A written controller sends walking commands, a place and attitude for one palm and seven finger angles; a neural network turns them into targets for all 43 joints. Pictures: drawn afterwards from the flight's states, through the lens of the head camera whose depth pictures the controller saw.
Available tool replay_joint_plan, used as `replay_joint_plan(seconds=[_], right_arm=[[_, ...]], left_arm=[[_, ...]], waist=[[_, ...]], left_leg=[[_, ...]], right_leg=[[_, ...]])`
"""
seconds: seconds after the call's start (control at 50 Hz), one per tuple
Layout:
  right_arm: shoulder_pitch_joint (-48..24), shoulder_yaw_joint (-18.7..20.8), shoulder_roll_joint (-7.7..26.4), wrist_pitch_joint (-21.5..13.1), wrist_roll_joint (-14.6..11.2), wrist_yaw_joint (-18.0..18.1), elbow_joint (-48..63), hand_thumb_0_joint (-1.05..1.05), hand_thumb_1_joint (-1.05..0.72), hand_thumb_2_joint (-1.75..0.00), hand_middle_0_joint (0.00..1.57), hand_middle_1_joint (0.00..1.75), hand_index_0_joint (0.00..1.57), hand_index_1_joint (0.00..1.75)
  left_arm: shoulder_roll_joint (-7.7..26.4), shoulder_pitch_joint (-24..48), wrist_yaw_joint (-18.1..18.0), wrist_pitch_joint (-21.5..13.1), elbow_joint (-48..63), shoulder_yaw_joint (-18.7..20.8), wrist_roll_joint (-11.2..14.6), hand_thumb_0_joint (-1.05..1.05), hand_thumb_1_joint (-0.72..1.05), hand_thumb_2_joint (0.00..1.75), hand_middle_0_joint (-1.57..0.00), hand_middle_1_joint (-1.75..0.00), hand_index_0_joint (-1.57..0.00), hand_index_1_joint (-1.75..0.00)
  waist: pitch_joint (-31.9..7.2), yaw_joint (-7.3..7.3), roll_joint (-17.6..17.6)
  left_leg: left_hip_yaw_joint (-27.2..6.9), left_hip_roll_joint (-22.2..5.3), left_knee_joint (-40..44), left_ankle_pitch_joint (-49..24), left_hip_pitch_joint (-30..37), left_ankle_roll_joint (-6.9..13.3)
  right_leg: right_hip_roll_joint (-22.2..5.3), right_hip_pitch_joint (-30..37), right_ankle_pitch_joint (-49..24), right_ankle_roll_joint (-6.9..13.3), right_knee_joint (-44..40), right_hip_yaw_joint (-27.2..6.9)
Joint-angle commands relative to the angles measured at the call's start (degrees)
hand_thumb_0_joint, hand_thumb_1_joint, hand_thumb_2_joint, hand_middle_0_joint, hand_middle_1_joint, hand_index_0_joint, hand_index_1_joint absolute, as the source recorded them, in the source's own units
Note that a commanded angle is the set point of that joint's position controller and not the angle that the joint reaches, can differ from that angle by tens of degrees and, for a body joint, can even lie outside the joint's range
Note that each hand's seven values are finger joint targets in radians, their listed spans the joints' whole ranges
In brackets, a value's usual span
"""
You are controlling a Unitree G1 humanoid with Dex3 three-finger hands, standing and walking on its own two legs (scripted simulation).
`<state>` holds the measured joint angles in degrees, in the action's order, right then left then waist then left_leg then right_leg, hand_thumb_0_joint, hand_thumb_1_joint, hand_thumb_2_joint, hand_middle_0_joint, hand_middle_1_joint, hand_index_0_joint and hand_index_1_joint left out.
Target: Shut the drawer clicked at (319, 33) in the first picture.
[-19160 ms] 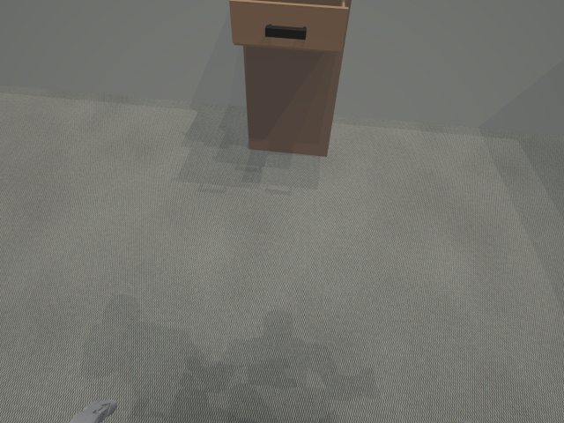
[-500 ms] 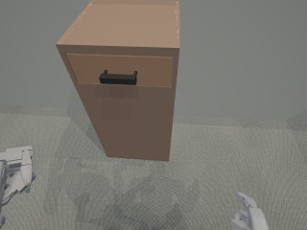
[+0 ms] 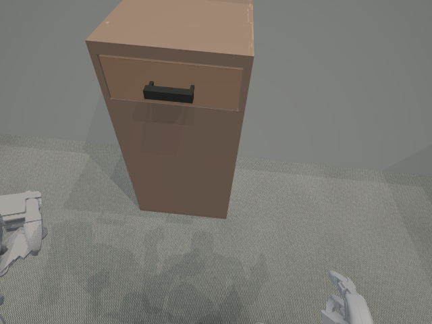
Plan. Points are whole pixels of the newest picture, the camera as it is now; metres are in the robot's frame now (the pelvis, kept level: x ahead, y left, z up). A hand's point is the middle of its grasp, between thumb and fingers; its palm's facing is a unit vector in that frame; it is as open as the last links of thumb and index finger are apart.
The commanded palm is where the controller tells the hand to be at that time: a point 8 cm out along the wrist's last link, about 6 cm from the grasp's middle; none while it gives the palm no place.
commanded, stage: step back with the hand held close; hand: left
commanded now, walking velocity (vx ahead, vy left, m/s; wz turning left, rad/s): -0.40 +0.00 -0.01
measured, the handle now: (170, 90) +0.71 +0.17 +0.03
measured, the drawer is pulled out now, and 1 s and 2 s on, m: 0.00 0.00 0.00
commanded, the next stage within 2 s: stop stepping back and stand still in 0.50 s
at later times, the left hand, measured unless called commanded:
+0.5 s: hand out of the picture +0.09 +0.23 +0.19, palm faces +0.39 -0.79 -0.47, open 3.2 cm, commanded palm +0.03 +0.27 +0.19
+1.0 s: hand out of the picture +0.00 +0.24 +0.18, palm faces +0.43 -0.81 -0.41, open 3.3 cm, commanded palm -0.07 +0.27 +0.19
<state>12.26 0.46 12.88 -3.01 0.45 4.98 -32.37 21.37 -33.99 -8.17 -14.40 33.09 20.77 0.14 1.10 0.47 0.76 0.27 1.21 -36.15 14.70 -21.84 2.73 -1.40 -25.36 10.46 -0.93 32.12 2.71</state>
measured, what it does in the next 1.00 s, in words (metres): walks backwards: right foot, then left foot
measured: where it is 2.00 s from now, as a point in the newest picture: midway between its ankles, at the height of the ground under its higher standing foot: outside the picture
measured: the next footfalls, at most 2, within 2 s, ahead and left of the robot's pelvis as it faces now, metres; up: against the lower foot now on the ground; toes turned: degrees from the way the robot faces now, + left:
right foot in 0.08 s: +0.03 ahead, -0.13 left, +0.00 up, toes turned +4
left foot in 0.56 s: -0.06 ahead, +0.12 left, +0.00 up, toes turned +2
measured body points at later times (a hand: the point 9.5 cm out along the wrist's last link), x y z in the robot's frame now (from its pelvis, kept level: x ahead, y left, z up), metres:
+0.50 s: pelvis -0.09 -0.01 +0.01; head -0.09 +0.00 +0.46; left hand +0.06 +0.27 +0.22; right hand +0.09 -0.26 -0.06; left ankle -0.08 +0.10 -0.69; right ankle -0.01 -0.13 -0.73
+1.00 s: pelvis -0.20 -0.01 +0.00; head -0.23 +0.00 +0.45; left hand -0.03 +0.28 +0.20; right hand -0.06 -0.26 -0.07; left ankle -0.17 +0.10 -0.73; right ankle -0.16 -0.13 -0.69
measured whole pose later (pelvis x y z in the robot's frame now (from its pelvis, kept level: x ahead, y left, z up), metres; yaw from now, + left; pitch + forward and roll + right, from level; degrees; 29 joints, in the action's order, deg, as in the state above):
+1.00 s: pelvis -0.20 -0.01 +0.00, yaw +0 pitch -2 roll +0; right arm 15.5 0.1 11.6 -6.9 0.5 5.4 -36.3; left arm 21.8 -31.6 -8.9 -12.7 28.7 22.8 0.7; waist -2.8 2.2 1.2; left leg 1.0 -0.3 -34.0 15.4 -17.1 1.8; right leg 0.2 -27.3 25.4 -0.2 52.6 0.8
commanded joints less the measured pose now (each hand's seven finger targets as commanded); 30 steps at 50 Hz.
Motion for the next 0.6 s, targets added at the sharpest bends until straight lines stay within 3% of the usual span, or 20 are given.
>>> replay_joint_plan(seconds=[0.0, 0.04, 0.08, 0.1, 0.12, 0.16, 0.18, 0.22, 0.26, 0.3, 0.34, 0.36, 0.38, 0.42, 0.46, 0.48, 0.5, 0.52, 0.54, 0.58], right_arm=[[-5.64, 3.04, 7.01, -4.48, 0.28, 0.92, 10.09, 0.00, -0.90, -0.90, 0.20, 0.30, 0.20, 0.30], [-6.16, 3.62, 7.02, -5.41, 0.00, 0.85, 10.17, 0.00, -0.90, -0.90, 0.20, 0.30, 0.20, 0.30], [-6.25, 3.67, 7.29, -6.05, 0.25, 0.46, 9.15, 0.00, -0.90, -0.90, 0.20, 0.30, 0.20, 0.30], [-5.06, 3.53, 7.27, -5.86, 0.26, 0.02, 8.01, 0.00, -0.90, -0.90, 0.20, 0.30, 0.20, 0.30], [-4.70, 3.42, 7.23, -5.67, 0.59, -0.33, 7.21, 0.00, -0.90, -0.90, 0.20, 0.30, 0.20, 0.30], [-4.52, 3.25, 6.87, -5.36, 0.80, -0.55, 6.30, 0.00, -0.90, -0.90, 0.20, 0.30, 0.20, 0.30], [-4.15, 3.44, 6.55, -5.27, 0.59, -0.61, 6.16, 0.00, -0.90, -0.90, 0.20, 0.30, 0.20, 0.30], [-5.85, 3.92, 6.61, -5.14, 0.39, -0.67, 7.41, 0.00, -0.90, -0.90, 0.20, 0.30, 0.20, 0.30], [-6.86, 3.76, 6.88, -4.62, 0.09, -0.86, 8.83, 0.00, -0.90, -0.90, 0.20, 0.30, 0.20, 0.30], [-7.34, 3.87, 6.80, -4.12, -0.17, -0.67, 9.50, 0.00, -0.90, -0.90, 0.20, 0.30, 0.20, 0.30], [-6.24, 4.03, 5.71, -3.33, -0.30, -0.50, 9.09, 0.00, -0.90, -0.90, 0.20, 0.30, 0.20, 0.30], [-5.82, 4.27, 5.03, -2.72, -0.70, -0.71, 7.88, 0.00, -0.90, -0.90, 0.20, 0.30, 0.20, 0.30], [-7.08, 4.54, 4.49, -2.03, -0.54, -0.81, 6.78, 0.00, -0.90, -0.90, 0.20, 0.30, 0.20, 0.30], [-6.83, 3.57, 3.51, -1.35, 0.40, -0.73, 6.53, 0.00, -0.90, -0.90, 0.20, 0.30, 0.20, 0.30], [-6.91, 2.32, 2.94, -0.94, 0.18, -0.07, 7.29, 0.00, -0.90, -0.90, 0.20, 0.30, 0.20, 0.30], [-6.59, 2.01, 4.17, -1.39, -0.09, 0.48, 6.83, 0.00, -0.90, -0.90, 0.20, 0.30, 0.20, 0.30], [-6.61, 2.14, 5.77, -2.14, -0.21, 1.06, 6.36, 0.00, -0.90, -0.90, 0.20, 0.30, 0.20, 0.30], [-8.16, 2.70, 7.82, -3.24, 0.26, 1.56, 7.29, 0.00, -0.90, -0.90, 0.20, 0.30, 0.20, 0.30], [-5.23, 2.98, 6.06, -4.80, 1.01, 1.22, 6.49, 0.00, -0.90, -0.90, 0.20, 0.30, 0.20, 0.30], [-3.72, 4.23, 5.09, -7.24, 0.83, 0.52, 5.67, 0.00, -0.90, -0.90, 0.20, 0.30, 0.20, 0.30]], left_arm=[[10.23, 1.59, -1.82, -4.25, 13.53, 9.38, -1.45, 0.00, 0.90, 0.90, -1.40, -1.60, -1.40, -1.60], [10.54, -0.27, -1.36, -4.34, 13.00, 9.66, -0.89, 0.00, 0.90, 0.90, -1.40, -1.60, -1.40, -1.60], [9.41, -2.63, -0.71, -4.98, 10.21, 9.25, -0.57, 0.00, 0.90, 0.90, -1.40, -1.60, -1.40, -1.60], [9.58, -3.31, -0.21, -5.29, 10.20, 8.80, 0.25, 0.00, 0.90, 0.90, -1.40, -1.60, -1.40, -1.60], [9.28, -2.98, 0.09, -5.50, 10.94, 8.03, 0.65, 0.00, 0.90, 0.90, -1.40, -1.60, -1.40, -1.60], [10.65, -1.44, 0.42, -5.94, 12.25, 8.23, 1.22, 0.00, 0.90, 0.90, -1.40, -1.60, -1.40, -1.60], [10.65, -2.24, 0.54, -5.65, 13.08, 7.88, 1.48, 0.00, 0.90, 0.90, -1.40, -1.60, -1.40, -1.60], [11.42, -5.41, 0.70, -4.82, 14.00, 9.36, 2.23, 0.00, 0.90, 0.90, -1.40, -1.60, -1.40, -1.60], [12.13, -6.11, 0.88, -4.61, 15.61, 10.37, 2.47, 0.00, 0.90, 0.90, -1.40, -1.60, -1.40, -1.60], [12.72, -4.99, 0.82, -4.68, 15.32, 11.63, 2.30, 0.00, 0.90, 0.90, -1.40, -1.60, -1.40, -1.60], [13.98, -3.86, 0.24, -4.78, 13.95, 12.76, 2.09, 0.00, 0.90, 0.90, -1.40, -1.60, -1.40, -1.60], [13.66, -3.03, -0.32, -4.29, 12.53, 11.93, 2.76, 0.00, 0.90, 0.90, -1.40, -1.60, -1.40, -1.60], [13.02, -1.95, -0.91, -3.36, 11.00, 11.05, 3.07, 0.00, 0.90, 0.90, -1.40, -1.60, -1.40, -1.60], [10.76, 1.19, -0.76, -2.73, 8.68, 9.33, 2.44, 0.00, 0.90, 0.90, -1.40, -1.60, -1.40, -1.60], [9.67, 0.75, -0.72, -2.40, 6.02, 7.85, 1.80, 0.00, 0.90, 0.90, -1.40, -1.60, -1.40, -1.60], [8.92, 1.52, -0.74, -2.84, 6.82, 6.41, 1.91, 0.00, 0.90, 0.90, -1.40, -1.60, -1.40, -1.60], [8.23, 2.84, -0.85, -3.82, 8.43, 5.34, 1.97, 0.00, 0.90, 0.90, -1.40, -1.60, -1.40, -1.60], [7.75, 5.42, -0.81, -4.69, 11.98, 4.14, 1.23, 0.00, 0.90, 0.90, -1.40, -1.60, -1.40, -1.60], [9.60, 6.08, -1.34, -5.29, 12.35, 6.39, 0.27, 0.00, 0.90, 0.90, -1.40, -1.60, -1.40, -1.60], [10.74, 2.30, -1.58, -5.37, 10.67, 8.60, 1.43, 0.00, 0.90, 0.90, -1.40, -1.60, -1.40, -1.60]], waist=[[-5.08, -0.54, -13.55], [-6.48, -1.00, -6.68], [-3.73, -0.75, -6.58], [-4.26, -0.20, -4.28], [-6.99, 0.17, -4.67], [-15.15, 0.07, -6.55], [-19.84, -0.06, -5.29], [-21.39, -1.20, -6.44], [-18.02, -1.22, -6.64], [-12.48, -0.40, -3.74], [-8.55, 0.19, 4.23], [-7.33, -0.09, 9.46], [-6.62, -0.74, 10.88], [-4.96, 0.35, 10.12], [-2.05, 0.59, 7.88], [-1.76, 1.53, 2.98], [-1.24, 1.69, -6.82], [-1.15, 0.86, -20.97], [-3.99, 0.93, -21.66], [-9.80, -0.02, -10.40]], left_leg=[[-17.78, -15.30, 25.42, 16.64, -22.77, 5.76], [-13.73, -12.51, 18.81, 3.91, -17.27, 4.65], [-11.31, -10.03, 16.54, 3.41, -17.58, 3.56], [-10.09, -8.41, 14.20, -4.06, -12.78, 2.26], [-7.97, -7.22, 11.60, -15.04, -6.93, 0.79], [-4.63, -7.09, 8.62, -33.99, 7.65, -0.49], [-4.12, -7.56, 7.79, -39.85, 13.48, -0.42], [-6.13, -9.56, 10.41, -31.15, 11.19, 1.01], [-7.39, -10.50, 13.49, -17.94, 2.68, 2.12], [-6.88, -8.50, 13.19, 1.28, -6.82, 1.97], [-3.22, -2.56, 2.21, 11.22, -6.22, -0.77], [-1.89, 0.42, -10.83, 9.16, 1.36, -3.02], [-2.93, 0.32, -24.10, 10.44, 4.53, -3.60], [-4.08, -1.71, -26.07, 10.37, 3.40, -2.97], [-2.73, -3.30, -6.98, 7.49, 6.85, -2.50], [-2.90, -3.08, 6.76, 4.49, 8.08, -1.99], [-4.35, -5.89, 17.12, 3.73, 4.55, -1.02], [-16.80, -16.45, 24.62, 3.40, -6.56, 3.34], [-21.89, -22.31, 24.55, -0.85, -8.14, 7.32], [-15.41, -20.38, 16.72, -19.30, 4.83, 8.13]], right_leg=[[3.41, 23.27, 0.09, -0.53, 15.78, -3.83], [3.24, 22.79, -2.14, -0.27, 9.10, -4.76], [2.33, 22.51, -7.94, 0.13, 2.72, -5.89], [0.78, 19.48, -14.65, 1.07, -0.19, -7.49], [-1.43, 17.51, -22.75, 1.74, -0.59, -8.85], [-1.84, 13.16, -29.98, 1.04, 0.06, -7.82], [-0.74, 12.68, -27.94, -0.01, 0.70, -6.15], [1.41, 14.33, -12.51, -0.47, 1.62, -5.66], [2.06, 16.85, -7.93, -0.45, 2.21, -6.08], [0.21, 17.37, -6.73, 0.50, -0.73, -9.64], [-7.83, 7.76, 4.27, 4.35, -12.43, -19.72], [-14.61, -4.83, 14.77, 8.24, -20.56, -24.75], [-18.58, -12.12, 19.47, 10.83, -24.40, -25.97], [-16.89, -12.23, 11.27, 10.45, -21.85, -20.55], [-9.45, -9.82, 3.25, 5.84, -15.34, -11.18], [-7.12, -8.00, 2.90, 3.56, -9.76, -9.69], [-3.28, -3.30, 3.87, 1.95, -1.24, -7.95], [2.17, 3.18, 8.53, 0.08, 13.39, -4.75], [4.20, 2.41, 13.60, -0.25, 25.85, -6.71], [3.38, -5.25, 16.21, -0.07, 28.18, -7.17]])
